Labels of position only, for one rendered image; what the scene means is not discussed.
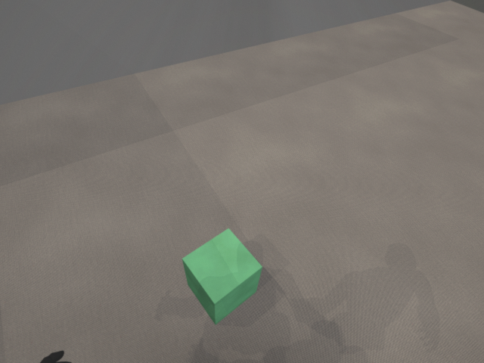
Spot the carton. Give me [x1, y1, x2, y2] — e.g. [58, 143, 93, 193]
[182, 228, 262, 324]

